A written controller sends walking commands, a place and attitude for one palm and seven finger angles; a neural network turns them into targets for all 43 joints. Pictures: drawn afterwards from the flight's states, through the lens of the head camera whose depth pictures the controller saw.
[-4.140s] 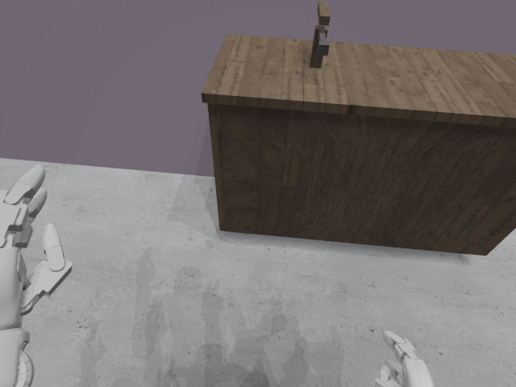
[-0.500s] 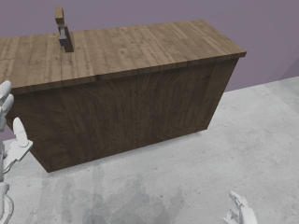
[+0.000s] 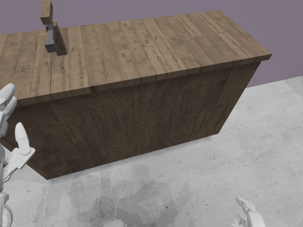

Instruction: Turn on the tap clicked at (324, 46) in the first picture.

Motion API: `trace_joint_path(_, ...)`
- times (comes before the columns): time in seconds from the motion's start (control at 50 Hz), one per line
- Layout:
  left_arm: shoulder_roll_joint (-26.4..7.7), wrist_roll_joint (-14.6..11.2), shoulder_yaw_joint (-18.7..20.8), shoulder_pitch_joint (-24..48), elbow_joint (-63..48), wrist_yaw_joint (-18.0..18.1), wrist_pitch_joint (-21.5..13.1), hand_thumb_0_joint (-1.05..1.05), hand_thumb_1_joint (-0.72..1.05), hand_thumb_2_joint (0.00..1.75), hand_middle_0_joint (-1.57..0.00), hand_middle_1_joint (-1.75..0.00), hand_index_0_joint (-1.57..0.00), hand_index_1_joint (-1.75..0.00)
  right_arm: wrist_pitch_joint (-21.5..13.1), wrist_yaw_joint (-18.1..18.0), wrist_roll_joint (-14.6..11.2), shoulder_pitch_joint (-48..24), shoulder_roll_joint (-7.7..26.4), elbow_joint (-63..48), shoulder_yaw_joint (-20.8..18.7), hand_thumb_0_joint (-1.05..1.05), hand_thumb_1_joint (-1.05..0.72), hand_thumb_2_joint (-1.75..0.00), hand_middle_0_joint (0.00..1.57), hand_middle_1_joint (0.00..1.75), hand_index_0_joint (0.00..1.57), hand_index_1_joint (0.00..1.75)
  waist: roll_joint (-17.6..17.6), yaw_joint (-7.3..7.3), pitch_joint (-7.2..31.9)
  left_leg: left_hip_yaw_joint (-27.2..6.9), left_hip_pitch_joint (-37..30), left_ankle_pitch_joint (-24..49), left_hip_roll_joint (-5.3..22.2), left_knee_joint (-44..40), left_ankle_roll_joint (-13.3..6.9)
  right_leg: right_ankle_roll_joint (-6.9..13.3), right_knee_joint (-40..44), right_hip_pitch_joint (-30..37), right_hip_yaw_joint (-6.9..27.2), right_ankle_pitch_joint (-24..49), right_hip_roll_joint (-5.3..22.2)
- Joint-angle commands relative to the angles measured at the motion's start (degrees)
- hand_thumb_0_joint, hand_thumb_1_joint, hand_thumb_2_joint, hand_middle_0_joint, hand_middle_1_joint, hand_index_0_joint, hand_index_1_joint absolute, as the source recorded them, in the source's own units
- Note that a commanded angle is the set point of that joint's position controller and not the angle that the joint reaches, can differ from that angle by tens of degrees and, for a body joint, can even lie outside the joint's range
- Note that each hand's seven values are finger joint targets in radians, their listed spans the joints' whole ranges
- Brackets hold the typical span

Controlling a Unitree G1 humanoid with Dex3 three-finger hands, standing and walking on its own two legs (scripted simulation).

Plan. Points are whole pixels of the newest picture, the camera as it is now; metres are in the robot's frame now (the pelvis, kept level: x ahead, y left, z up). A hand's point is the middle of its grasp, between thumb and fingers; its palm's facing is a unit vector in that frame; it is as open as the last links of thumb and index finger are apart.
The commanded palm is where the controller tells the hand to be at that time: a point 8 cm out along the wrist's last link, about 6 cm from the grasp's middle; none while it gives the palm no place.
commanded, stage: take the last steps up to it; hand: left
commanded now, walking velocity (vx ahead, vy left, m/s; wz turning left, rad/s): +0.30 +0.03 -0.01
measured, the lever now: (51, 46) +0.60 +0.37 +0.13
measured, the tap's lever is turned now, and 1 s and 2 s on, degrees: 0 0 0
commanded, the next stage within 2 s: come to a stop and stand still in 0.58 s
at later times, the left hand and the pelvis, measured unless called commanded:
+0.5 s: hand (61, 104) +0.32 +0.22 +0.17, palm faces +0.42 -0.80 -0.43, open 7.4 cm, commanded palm +0.27 +0.26 +0.18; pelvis +0.11 -0.02 +0.00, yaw +0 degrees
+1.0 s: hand (70, 89) +0.36 +0.21 +0.18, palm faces +0.39 -0.82 -0.42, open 7.4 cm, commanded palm +0.31 +0.26 +0.18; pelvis +0.16 -0.02 +0.00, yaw +1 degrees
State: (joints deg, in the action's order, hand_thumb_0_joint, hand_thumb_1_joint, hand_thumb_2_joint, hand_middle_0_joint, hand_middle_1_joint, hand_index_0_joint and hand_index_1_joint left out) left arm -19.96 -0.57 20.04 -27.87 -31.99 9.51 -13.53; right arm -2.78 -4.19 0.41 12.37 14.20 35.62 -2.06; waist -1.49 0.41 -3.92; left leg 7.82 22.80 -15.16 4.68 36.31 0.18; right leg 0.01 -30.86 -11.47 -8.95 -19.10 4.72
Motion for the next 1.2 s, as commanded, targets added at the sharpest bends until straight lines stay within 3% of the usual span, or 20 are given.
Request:
trace_joint_path(0.0,-10.2,-0.7,7.3,6.4,-12.7,2.0,-3.7,0.0,0.9,0.9,-0.2,-0.3,-0.2,-0.3,-3.5,-1.0,-0.6,-3.5,4.8,-10.2,-2.1,0.0,-0.9,-0.9,0.2,0.3,0.2,0.3,10.3,-1.54,11.3,-8.1,-20.7,6.2,5.0,-13.4,-4.2,1.8,-11.4,-6.9,4.3,6.5,3.1)
trace_joint_path(0.02,-9.7,-0.9,6.9,7.8,-13.0,1.9,-4.2,0.0,0.9,0.9,-0.2,-0.3,-0.2,-0.3,-3.5,-0.7,-0.9,-3.5,5.3,-10.5,-2.3,0.0,-0.9,-0.9,0.2,0.3,0.2,0.3,20.0,-1.47,12.0,-24.1,-26.6,14.6,15.5,-16.1,-9.7,-0.6,-24.1,-17.9,1.6,-11.4,-2.6)
trace_joint_path(0.06,-12.4,-0.6,8.2,7.4,-9.9,0.9,-4.6,0.0,0.9,0.9,-0.2,-0.3,-0.2,-0.3,-4.4,-0.4,-0.2,-4.9,3.3,-9.4,-1.0,0.0,-0.9,-0.9,0.2,0.3,0.2,0.3,19.2,-1.42,9.3,-32.7,-21.8,10.7,20.6,-19.7,-15.2,-0.3,-37.5,-25.1,8.5,-14.9,-0.6)
trace_joint_path(0.14,-10.0,-1.2,7.5,1.7,-14.5,0.1,-4.2,0.0,0.9,0.9,-0.2,-0.3,-0.2,-0.3,-5.2,0.7,-0.9,-3.9,3.8,-8.7,-1.5,0.0,-0.9,-0.9,0.2,0.3,0.2,0.3,14.6,-0.42,10.9,-14.6,-20.3,19.3,14.0,-16.0,-11.3,-1.1,-26.3,-23.0,5.2,-6.7,0.5)
trace_joint_path(0.28,-10.0,-1.4,8.1,1.5,-7.7,0.3,-1.6,0.0,0.9,0.9,-0.2,-0.3,-0.2,-0.3,-4.4,-0.2,-1.0,-4.8,3.3,-9.2,-0.3,0.0,-0.9,-0.9,0.2,0.3,0.2,0.3,12.0,-0.52,10.3,-4.7,-9.4,10.4,10.4,-9.7,-5.6,-1.5,0.5,-0.6,-2.6,3.8,-4.1)
trace_joint_path(0.3,-10.0,-1.1,7.9,3.3,-6.8,0.4,-1.4,0.0,0.9,0.9,-0.2,-0.3,-0.2,-0.3,-3.9,-0.4,-1.1,-4.9,3.1,-9.0,-0.2,0.0,-0.9,-0.9,0.2,0.3,0.2,0.3,9.0,-0.48,10.3,-3.8,-5.3,6.5,9.0,-5.1,-4.4,-0.6,3.5,4.5,-0.6,4.6,-2.9)
trace_joint_path(0.32,-11.4,-0.6,8.5,4.6,-5.6,0.5,-1.3,0.0,0.9,0.9,-0.2,-0.3,-0.2,-0.3,-3.5,-0.3,-1.1,-4.4,2.3,-8.8,-0.2,0.0,-0.9,-0.9,0.2,0.3,0.2,0.3,-0.2,-0.38,11.2,-0.9,0.6,0.7,5.2,6.3,-3.0,2.5,7.2,9.0,9.4,5.9,3.7)
trace_joint_path(0.34,-12.8,-0.5,9.2,4.3,-4.4,0.7,-0.8,0.0,0.9,0.9,-0.2,-0.3,-0.2,-0.3,-3.2,-0.1,-1.0,-4.5,1.0,-9.5,0.4,0.0,-0.9,-0.9,0.2,0.3,0.2,0.3,-12.6,-0.21,10.9,1.4,11.7,-12.6,-2.4,19.8,-0.5,8.3,12.0,13.4,28.9,11.8,15.1)
trace_joint_path(0.36,-12.0,-1.6,8.5,6.4,-4.4,0.2,-0.6,0.0,0.9,0.9,-0.2,-0.3,-0.2,-0.3,-3.9,0.3,-0.9,-5.6,2.9,-9.2,-0.5,0.0,-0.9,-0.9,0.2,0.3,0.2,0.3,-16.9,0.55,10.0,-4.3,14.6,-16.4,-2.5,28.9,0.3,10.3,15.1,11.5,34.8,11.0,19.3)
trace_joint_path(0.44,-11.5,-0.7,7.7,6.9,-8.9,0.2,-2.5,0.0,0.9,0.9,-0.2,-0.3,-0.2,-0.3,-2.3,0.6,-0.8,-7.4,1.9,-7.3,1.0,0.0,-0.9,-0.9,0.2,0.3,0.2,0.3,-4.0,-0.35,8.4,-7.0,12.8,-9.5,1.3,28.2,1.5,10.0,11.4,6.9,18.0,23.9,16.2)
trace_joint_path(0.48,-10.9,-0.4,7.4,5.0,-9.6,0.5,-3.0,0.0,0.9,0.9,-0.2,-0.3,-0.2,-0.3,-2.1,0.4,-0.4,-7.0,1.9,-7.9,0.9,0.0,-0.9,-0.9,0.2,0.3,0.2,0.3,-5.9,-0.44,9.6,-4.6,6.3,-7.2,1.2,17.7,1.1,8.8,10.7,4.0,11.6,26.4,14.2)
trace_joint_path(0.62,-10.7,-1.1,7.7,3.8,-12.7,2.0,-2.5,0.0,0.9,0.9,-0.2,-0.3,-0.2,-0.3,-2.0,-0.8,-0.3,-4.6,2.9,-10.3,-0.7,0.0,-0.9,-0.9,0.2,0.3,0.2,0.3,-1.0,-0.27,11.0,1.2,-11.8,4.8,-1.7,-10.2,0.2,4.7,3.2,1.3,8.3,11.4,8.6)
trace_joint_path(0.68,-10.4,-1.5,7.4,4.2,-9.1,1.3,-3.2,0.0,0.9,0.9,-0.2,-0.3,-0.2,-0.3,-2.1,-1.0,-0.5,-4.2,3.9,-10.6,-0.5,0.0,-0.9,-0.9,0.2,0.3,0.2,0.3,18.9,-0.75,9.9,-25.9,-19.1,18.6,17.1,-19.0,-9.9,-0.6,-19.9,-15.6,3.9,-15.5,-2.8)
trace_joint_path(0.7,-11.3,-1.2,7.4,5.1,-8.8,0.9,-3.3,0.0,0.9,0.9,-0.2,-0.3,-0.2,-0.3,-2.4,-0.8,0.2,-4.6,3.7,-10.4,-0.2,0.0,-0.9,-0.9,0.2,0.3,0.2,0.3,18.1,-0.78,8.1,-28.7,-16.3,20.5,19.1,-19.9,-11.6,-0.5,-24.4,-16.5,6.7,-15.8,-1.9)
trace_joint_path(0.8,-8.7,-1.5,4.6,2.2,-12.3,0.1,-1.7,0.0,0.9,0.9,-0.2,-0.3,-0.2,-0.3,-4.2,1.3,-0.5,-3.2,4.0,-10.3,-0.3,0.0,-0.9,-0.9,0.2,0.3,0.2,0.3,15.9,-0.83,11.1,-10.5,-17.7,36.8,11.8,-13.0,-5.6,-1.4,-7.4,-7.7,3.8,-3.3,-3.6)
trace_joint_path(0.88,-9.8,-1.4,6.3,1.9,-10.9,0.2,-1.1,0.0,0.9,0.9,-0.2,-0.3,-0.2,-0.3,-4.6,1.0,-0.6,-3.9,3.6,-10.8,0.6,0.0,-0.9,-0.9,0.2,0.3,0.2,0.3,13.0,-0.46,10.2,-7.1,-9.7,23.1,10.0,-11.5,-2.4,-1.5,5.1,3.5,3.4,8.0,-3.1)
trace_joint_path(1.0,-10.4,-2.3,6.8,3.2,-6.0,0.2,0.9,0.0,0.9,0.9,-0.2,-0.3,-0.2,-0.3,-3.2,0.5,-0.8,-4.2,1.3,-10.0,1.5,0.0,-0.9,-0.9,0.2,0.3,0.2,0.3,-8.5,-0.65,10.5,-5.1,-3.7,-7.3,-2.4,4.4,1.7,5.7,11.0,1.0,19.4,27.2,10.4)
trace_joint_path(1.1,-10.2,-1.8,6.5,4.4,-7.9,0.6,0.5,0.0,0.9,0.9,-0.2,-0.3,-0.2,-0.3,-2.4,-0.4,-0.7,-5.3,2.2,-9.5,1.6,0.0,-0.9,-0.9,0.2,0.3,0.2,0.3,-4.3,-0.53,11.7,-6.8,-8.5,4.9,-1.5,-8.1,0.6,3.2,7.2,3.0,12.9,19.5,6.2)
trace_joint_path(1.16,-9.1,-1.5,4.9,4.6,-9.7,0.4,-0.3,0.0,0.9,0.9,-0.2,-0.3,-0.2,-0.3,-2.3,-0.9,-0.4,-6.7,3.2,-10.5,1.7,0.0,-0.9,-0.9,0.2,0.3,0.2,0.3,10.5,0.24,8.1,-12.8,-7.5,9.1,5.2,-16.1,-1.7,-0.1,4.8,-0.3,9.1,6.0,-0.3)
trace_joint_path(1.18,-54.6,6.2,38.7,60.5,-13.6,-0.6,-5.3,0.0,0.9,0.9,-0.2,-0.3,-0.2,-0.3,-7.0,-0.6,2.4,3.9,5.4,-7.1,-1.9,0.0,-0.9,-0.9,0.2,0.3,0.2,0.3,-5.3,3.85,-0.6,-7.7,5.0,7.4,2.7,-0.9,-2.9,-1.7,13.6,-1.5,17.0,16.4,3.2)
